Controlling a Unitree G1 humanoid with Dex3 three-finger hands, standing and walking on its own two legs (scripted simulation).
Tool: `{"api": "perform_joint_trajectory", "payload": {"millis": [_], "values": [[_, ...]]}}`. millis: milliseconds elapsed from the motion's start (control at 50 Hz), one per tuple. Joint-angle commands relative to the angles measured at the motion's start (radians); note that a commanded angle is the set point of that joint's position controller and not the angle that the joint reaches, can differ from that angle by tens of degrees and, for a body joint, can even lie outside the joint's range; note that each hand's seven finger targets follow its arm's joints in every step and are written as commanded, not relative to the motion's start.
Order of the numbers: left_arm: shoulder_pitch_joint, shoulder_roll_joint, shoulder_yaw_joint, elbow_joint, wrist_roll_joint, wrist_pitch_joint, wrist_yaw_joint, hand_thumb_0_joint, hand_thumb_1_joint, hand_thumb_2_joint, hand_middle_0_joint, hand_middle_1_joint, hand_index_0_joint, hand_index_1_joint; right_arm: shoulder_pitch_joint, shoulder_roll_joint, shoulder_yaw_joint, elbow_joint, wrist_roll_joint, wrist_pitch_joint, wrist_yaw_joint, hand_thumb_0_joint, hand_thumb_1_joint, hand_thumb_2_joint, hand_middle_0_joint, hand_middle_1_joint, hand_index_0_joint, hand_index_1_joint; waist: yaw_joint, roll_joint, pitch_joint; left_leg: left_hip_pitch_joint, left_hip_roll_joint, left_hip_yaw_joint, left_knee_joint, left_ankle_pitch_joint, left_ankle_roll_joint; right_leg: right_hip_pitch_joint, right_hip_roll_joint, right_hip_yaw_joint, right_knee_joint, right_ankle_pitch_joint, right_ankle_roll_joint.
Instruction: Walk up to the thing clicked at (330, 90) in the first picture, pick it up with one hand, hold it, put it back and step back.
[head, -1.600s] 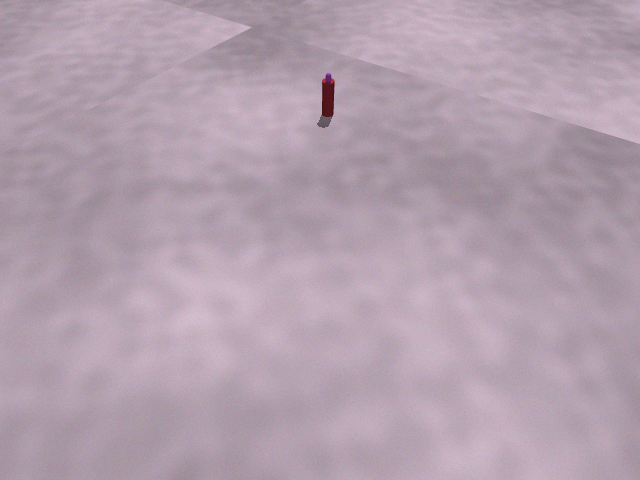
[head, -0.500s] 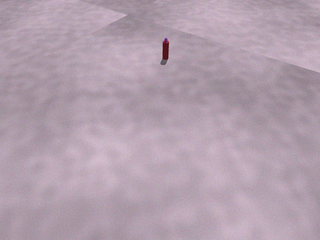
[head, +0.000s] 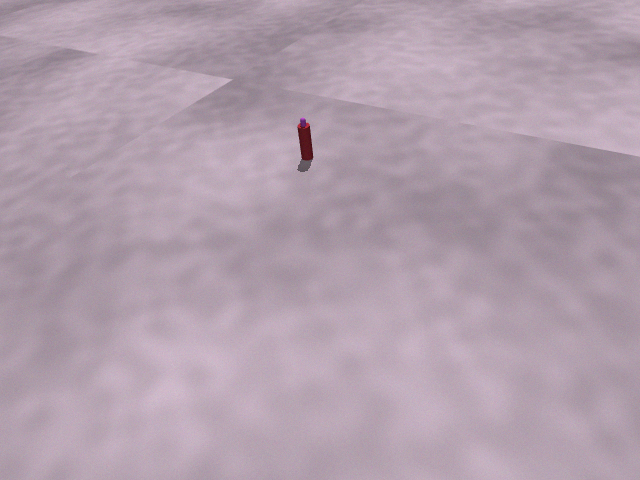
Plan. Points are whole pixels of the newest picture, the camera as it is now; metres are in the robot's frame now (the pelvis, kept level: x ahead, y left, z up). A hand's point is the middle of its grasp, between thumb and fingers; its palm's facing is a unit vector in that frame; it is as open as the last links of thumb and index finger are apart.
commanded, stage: walk up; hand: left
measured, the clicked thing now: (305, 138) +1.99 +0.20 -0.64
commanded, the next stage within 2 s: none
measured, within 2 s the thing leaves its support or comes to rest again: neither
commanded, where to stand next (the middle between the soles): +1.64 +0.02 m, yaw -3 degrees
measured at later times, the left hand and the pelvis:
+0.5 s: hand (185, 377) +0.34 +0.27 -0.14, palm faces -0.04 -0.94 -0.35, open 7.4 cm; pelvis +0.31 +0.00 +0.01, yaw +0 degrees
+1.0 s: hand (249, 232) +0.66 +0.20 -0.10, palm faces +0.00 -0.92 -0.40, open 7.4 cm; pelvis +0.61 -0.07 +0.02, yaw -2 degrees
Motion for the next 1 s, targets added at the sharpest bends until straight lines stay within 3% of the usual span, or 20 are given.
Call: {"api": "perform_joint_trajectory", "payload": {"millis": [0,160,280,340,360,380,400,420,440,480,520,600,660,740,760,780,800,820,880,980], "values": [[-0.062,0.312,0.059,-0.065,-0.019,-0.033,0.04,0.0,0.9,0.9,-0.2,-0.3,-0.2,-0.3,-0.024,-0.174,-0.022,-0.102,0.031,-0.048,0.015,0.0,-0.9,-0.9,0.2,0.3,0.2,0.3,-0.032,-0.222,0.105,-0.271,0.076,-0.101,-0.032,0.192,0.011,0.105,-0.234,0.389,-0.524,-0.308,-0.09],[0.005,0.302,0.056,-0.087,-0.016,-0.058,0.046,0.0,0.9,0.9,-0.2,-0.3,-0.2,-0.3,-0.185,-0.142,-0.033,-0.201,0.007,-0.022,0.059,0.0,-0.9,-0.9,0.2,0.3,0.2,0.3,-0.004,-0.127,0.163,-0.304,0.055,0.001,-0.36,0.391,-0.063,0.127,-0.177,0.154,-0.589,-0.124,-0.09],[0.098,0.299,0.049,-0.073,-0.011,-0.035,0.049,0.0,0.9,0.9,-0.2,-0.3,-0.2,-0.3,-0.292,-0.089,-0.027,-0.253,0.003,-0.037,0.056,0.0,-0.9,-0.9,0.2,0.3,0.2,0.3,0.056,-0.117,0.065,-0.141,0.051,0.078,-0.608,0.395,0.002,0.336,-0.208,0.104,-0.437,0.312,-0.127],[0.066,0.29,0.039,-0.094,-0.025,-0.016,0.061,0.0,0.9,0.9,-0.2,-0.3,-0.2,-0.3,-0.012,-0.124,-0.05,-0.185,-0.023,-0.044,0.027,0.0,-0.9,-0.9,0.2,0.3,0.2,0.3,-0.084,-0.08,-0.075,0.158,-0.032,0.144,-0.699,0.32,0.051,0.327,-0.147,0.012,-0.021,0.616,-0.103],[0.111,0.234,0.02,-0.111,-0.024,-0.007,0.064,0.0,0.9,0.9,-0.2,-0.3,-0.2,-0.3,0.178,-0.196,-0.079,-0.139,-0.043,-0.051,0.013,0.0,-0.9,-0.9,0.2,0.3,0.2,0.3,-0.149,0.027,-0.204,0.493,0.03,0.028,-0.655,0.244,0.121,0.084,-0.094,0.002,0.277,0.466,-0.058],[0.177,0.157,-0.002,-0.135,-0.055,-0.009,0.062,0.0,0.9,0.9,-0.2,-0.3,-0.2,-0.3,0.233,-0.298,-0.118,-0.164,-0.045,-0.057,0.0,0.0,-0.9,-0.9,0.2,0.3,0.2,0.3,-0.161,0.254,-0.313,0.808,0.318,-0.468,-0.674,0.141,0.244,-0.301,0.072,0.009,0.559,0.031,0.005],[0.126,0.25,0.01,-0.125,-0.055,-0.009,0.074,0.0,0.9,0.9,-0.2,-0.3,-0.2,-0.3,0.222,-0.294,-0.122,-0.17,-0.004,-0.06,-0.009,0.0,-0.9,-0.9,0.2,0.3,0.2,0.3,-0.164,0.188,-0.311,0.879,0.402,-0.682,-0.755,0.23,0.339,-0.455,0.096,0.143,0.653,-0.226,-0.023],[0.046,0.277,0.001,-0.131,-0.044,-0.017,0.078,0.0,0.9,0.9,-0.2,-0.3,-0.2,-0.3,0.199,-0.27,-0.119,-0.179,0.013,-0.059,-0.017,0.0,-0.9,-0.9,0.2,0.3,0.2,0.3,-0.164,0.086,-0.254,0.78,0.423,-0.61,-0.764,0.275,0.341,-0.481,0.03,0.22,0.68,-0.203,-0.033],[-0.015,0.265,-0.014,-0.138,-0.041,-0.032,0.068,0.0,0.9,0.9,-0.2,-0.3,-0.2,-0.3,0.141,-0.225,-0.094,-0.192,0.024,-0.058,-0.025,0.0,-0.9,-0.9,0.2,0.3,0.2,0.3,-0.154,-0.044,-0.185,0.62,0.342,-0.372,-0.764,0.484,0.266,-0.422,0.003,0.259,0.634,-0.132,-0.03],[0.001,0.218,-0.007,-0.135,-0.053,-0.026,0.048,0.0,0.9,0.9,-0.2,-0.3,-0.2,-0.3,0.072,-0.185,-0.057,-0.207,0.025,-0.064,-0.03,0.0,-0.9,-0.9,0.2,0.3,0.2,0.3,-0.095,-0.044,-0.061,0.371,0.258,-0.146,-0.799,0.631,0.176,-0.302,-0.023,0.242,0.528,-0.052,-0.025],[0.066,0.205,-0.005,-0.124,-0.048,-0.007,0.035,0.0,0.9,0.9,-0.2,-0.3,-0.2,-0.3,0.019,-0.17,-0.043,-0.222,0.031,-0.076,-0.026,0.0,-0.9,-0.9,0.2,0.3,0.2,0.3,-0.035,-0.007,0.0,0.225,0.237,-0.062,-0.844,0.581,0.18,-0.229,-0.042,0.197,0.462,-0.023,0.002],[-0.023,0.189,-0.004,-0.159,-0.026,-0.002,0.001,0.0,0.9,0.9,-0.2,-0.3,-0.2,-0.3,-0.087,-0.187,-0.04,-0.269,0.023,-0.099,-0.012,0.0,-0.9,-0.9,0.2,0.3,0.2,0.3,-0.013,0.042,0.145,0.065,0.238,0.024,-0.933,0.416,0.184,-0.19,-0.095,0.122,0.087,0.078,0.023],[-0.002,0.205,0.023,-0.122,-0.02,-0.008,-0.005,0.0,0.9,0.9,-0.2,-0.3,-0.2,-0.3,-0.072,-0.197,-0.041,-0.256,0.023,-0.098,-0.003,0.0,-0.9,-0.9,0.2,0.3,0.2,0.3,-0.003,0.051,0.078,0.015,0.186,0.062,-0.847,0.269,0.146,0.028,-0.048,0.056,-0.007,0.262,0.011],[0.236,0.275,0.076,-0.042,-0.015,-0.009,0.017,0.0,0.9,0.9,-0.2,-0.3,-0.2,-0.3,-0.049,-0.148,-0.028,-0.247,0.021,-0.089,-0.007,0.0,-0.9,-0.9,0.2,0.3,0.2,0.3,0.14,-0.162,-0.088,-0.114,0.101,0.119,-0.382,0.368,0.076,0.44,-0.013,0.052,-0.01,0.141,-0.043],[0.348,0.345,0.102,-0.025,-0.006,-0.015,0.031,0.0,0.9,0.9,-0.2,-0.3,-0.2,-0.3,0.033,-0.09,-0.008,-0.241,0.02,-0.084,-0.004,0.0,-0.9,-0.9,0.2,0.3,0.2,0.3,0.177,-0.389,-0.145,-0.213,-0.024,0.165,-0.05,0.183,0.049,0.525,-0.129,0.261,-0.163,-0.141,-0.068],[0.334,0.416,0.101,-0.067,-0.012,-0.026,0.038,0.0,0.9,0.9,-0.2,-0.3,-0.2,-0.3,0.091,-0.093,-0.003,-0.262,0.03,-0.08,-0.006,0.0,-0.9,-0.9,0.2,0.3,0.2,0.3,0.123,-0.45,-0.16,-0.34,-0.092,0.081,0.118,-0.073,0.01,0.545,-0.39,0.777,-0.386,-0.2,-0.149],[0.206,0.434,0.098,-0.096,-0.031,-0.025,0.044,0.0,0.9,0.9,-0.2,-0.3,-0.2,-0.3,0.091,-0.163,-0.017,-0.231,0.024,-0.072,-0.02,0.0,-0.9,-0.9,0.2,0.3,0.2,0.3,0.089,-0.397,-0.137,-0.357,-0.031,0.008,0.208,-0.073,0.001,0.484,-0.436,0.927,-0.452,-0.264,-0.213],[0.123,0.399,0.091,-0.13,-0.038,-0.023,0.049,0.0,0.9,0.9,-0.2,-0.3,-0.2,-0.3,0.043,-0.19,-0.024,-0.215,0.022,-0.07,-0.024,0.0,-0.9,-0.9,0.2,0.3,0.2,0.3,0.07,-0.302,-0.069,-0.352,0.015,-0.044,0.229,0.005,0.002,0.376,-0.402,0.853,-0.453,-0.222,-0.221],[0.042,0.289,0.052,-0.118,-0.036,-0.038,0.061,0.0,0.9,0.9,-0.2,-0.3,-0.2,-0.3,0.053,-0.125,-0.006,-0.184,0.048,-0.051,-0.013,0.0,-0.9,-0.9,0.2,0.3,0.2,0.3,-0.009,-0.238,0.028,-0.227,0.059,-0.064,0.06,0.197,0.019,0.149,-0.2,0.343,-0.369,0.172,-0.082],[0.082,0.253,0.038,-0.131,-0.032,-0.058,0.058,0.0,0.9,0.9,-0.2,-0.3,-0.2,-0.3,0.019,-0.111,-0.021,-0.202,0.019,-0.019,0.014,0.0,-0.9,-0.9,0.2,0.3,0.2,0.3,-0.02,-0.196,0.039,-0.244,0.037,-0.026,-0.131,0.301,-0.028,0.153,-0.174,0.201,-0.419,0.244,-0.118]]}}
